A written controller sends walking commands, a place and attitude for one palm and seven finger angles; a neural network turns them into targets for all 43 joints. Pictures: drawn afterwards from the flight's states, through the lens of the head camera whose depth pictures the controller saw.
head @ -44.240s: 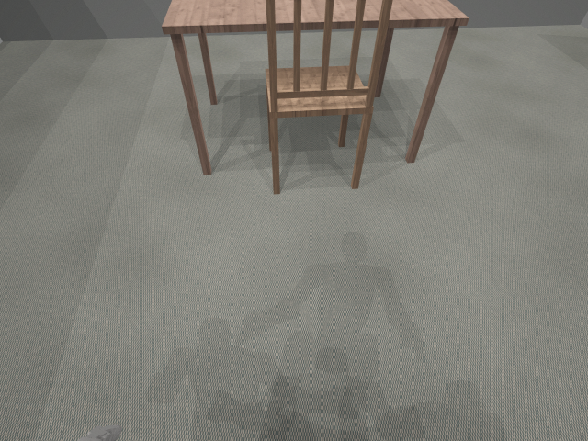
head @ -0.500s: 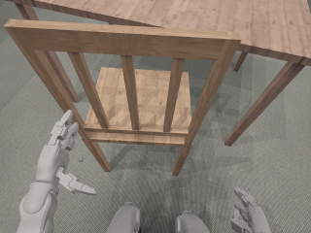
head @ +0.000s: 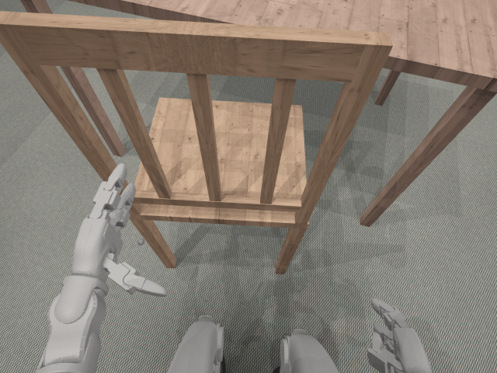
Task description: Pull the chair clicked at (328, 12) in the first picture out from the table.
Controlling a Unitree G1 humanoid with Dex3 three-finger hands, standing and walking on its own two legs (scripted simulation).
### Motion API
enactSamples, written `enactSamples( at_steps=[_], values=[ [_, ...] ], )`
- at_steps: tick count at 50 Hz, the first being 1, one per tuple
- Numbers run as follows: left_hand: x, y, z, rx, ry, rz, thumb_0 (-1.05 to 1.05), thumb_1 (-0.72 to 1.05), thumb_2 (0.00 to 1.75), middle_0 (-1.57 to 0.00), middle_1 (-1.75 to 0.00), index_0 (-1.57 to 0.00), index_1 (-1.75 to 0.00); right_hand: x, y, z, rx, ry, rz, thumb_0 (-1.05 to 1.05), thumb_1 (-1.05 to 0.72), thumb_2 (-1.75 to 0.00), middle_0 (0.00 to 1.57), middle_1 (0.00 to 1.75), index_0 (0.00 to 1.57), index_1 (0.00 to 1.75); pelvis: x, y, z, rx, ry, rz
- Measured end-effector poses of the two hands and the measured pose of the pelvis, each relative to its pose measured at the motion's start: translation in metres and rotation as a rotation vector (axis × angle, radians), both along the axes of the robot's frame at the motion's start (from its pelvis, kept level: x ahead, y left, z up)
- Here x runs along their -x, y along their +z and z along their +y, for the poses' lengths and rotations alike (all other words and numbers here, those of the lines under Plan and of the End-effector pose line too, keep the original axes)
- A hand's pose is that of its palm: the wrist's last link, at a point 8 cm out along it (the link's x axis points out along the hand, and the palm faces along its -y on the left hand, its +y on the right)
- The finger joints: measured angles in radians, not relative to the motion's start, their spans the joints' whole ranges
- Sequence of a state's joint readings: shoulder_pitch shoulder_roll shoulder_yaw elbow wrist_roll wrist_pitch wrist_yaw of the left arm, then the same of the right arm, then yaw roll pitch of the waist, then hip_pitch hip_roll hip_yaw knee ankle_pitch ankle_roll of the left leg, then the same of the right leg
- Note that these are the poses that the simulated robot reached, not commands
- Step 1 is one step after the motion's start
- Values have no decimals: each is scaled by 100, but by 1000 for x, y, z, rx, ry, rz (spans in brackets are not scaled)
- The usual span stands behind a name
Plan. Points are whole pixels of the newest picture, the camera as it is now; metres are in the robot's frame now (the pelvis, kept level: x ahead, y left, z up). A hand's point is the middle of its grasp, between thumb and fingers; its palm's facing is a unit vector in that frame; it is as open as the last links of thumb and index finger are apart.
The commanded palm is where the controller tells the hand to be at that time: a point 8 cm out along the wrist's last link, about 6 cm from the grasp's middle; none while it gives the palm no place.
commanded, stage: aim the fingers beside a spindle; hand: left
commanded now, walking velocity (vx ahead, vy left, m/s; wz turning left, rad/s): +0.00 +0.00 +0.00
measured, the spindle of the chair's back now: (208, 151) +0.46 +0.09 +0.05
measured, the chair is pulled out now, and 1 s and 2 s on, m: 0.17 0.17 0.17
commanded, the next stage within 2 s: push the fingers through the gap in 0.64 s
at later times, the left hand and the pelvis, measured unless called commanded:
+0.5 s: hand (139, 243) +0.30 +0.18 +0.02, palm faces -0.04 -1.00 -0.05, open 16.9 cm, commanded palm +0.29 +0.23 +0.02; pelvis +0.00 +0.00 +0.00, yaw +0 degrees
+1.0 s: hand (146, 229) +0.33 +0.18 +0.02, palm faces -0.05 -1.00 -0.05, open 16.9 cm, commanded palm +0.31 +0.23 +0.02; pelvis +0.00 +0.01 -0.01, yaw +0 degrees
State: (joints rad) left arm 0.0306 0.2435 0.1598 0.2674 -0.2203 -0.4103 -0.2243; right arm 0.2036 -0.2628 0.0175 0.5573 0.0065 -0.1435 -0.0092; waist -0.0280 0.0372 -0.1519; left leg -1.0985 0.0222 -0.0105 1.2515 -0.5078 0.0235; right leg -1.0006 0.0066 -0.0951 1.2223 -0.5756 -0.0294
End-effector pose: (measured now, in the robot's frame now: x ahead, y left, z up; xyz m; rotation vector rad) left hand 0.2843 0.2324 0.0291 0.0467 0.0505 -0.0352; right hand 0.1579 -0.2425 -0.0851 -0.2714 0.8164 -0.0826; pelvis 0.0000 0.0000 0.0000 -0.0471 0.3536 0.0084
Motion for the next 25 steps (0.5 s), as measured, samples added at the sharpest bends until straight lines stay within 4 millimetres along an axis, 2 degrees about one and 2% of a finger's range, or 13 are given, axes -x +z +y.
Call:
enactSamples(
  at_steps=[9, 19, 25],
  values=[
    [-8, -4, 1, -9, 3, -10, -2, -50, 30, -6, -8, -6, -8, 7, -7, -3, 4, -13, 28, 1, -91, -90, 21, 30, 20, 30, 2, -4, 0, 1, -4, 8],
    [1, -5, 7, -5, 11, 2, -2, -50, 30, -6, -8, -6, -8, 9, -6, -1, 4, -16, 35, 1, -91, -90, 21, 30, 20, 30, 2, -3, 2, 3, -4, 10],
    [0, -6, 4, 0, -1, -8, -2, -50, 30, -6, -8, -6, -8, 5, -6, 1, 13, -7, 24, 1, -91, -90, 21, 30, 20, 30, 2, -4, 4, 8, 1, 10]
  ],
)
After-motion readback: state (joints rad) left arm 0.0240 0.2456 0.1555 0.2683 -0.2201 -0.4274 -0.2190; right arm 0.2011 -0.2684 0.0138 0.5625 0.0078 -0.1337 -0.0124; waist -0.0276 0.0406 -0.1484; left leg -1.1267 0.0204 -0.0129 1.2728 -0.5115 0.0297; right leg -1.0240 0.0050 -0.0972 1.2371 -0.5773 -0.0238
